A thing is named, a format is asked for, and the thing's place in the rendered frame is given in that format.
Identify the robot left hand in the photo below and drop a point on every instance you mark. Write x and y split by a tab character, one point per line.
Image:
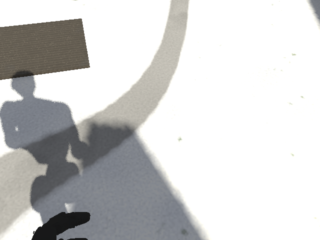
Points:
60	223

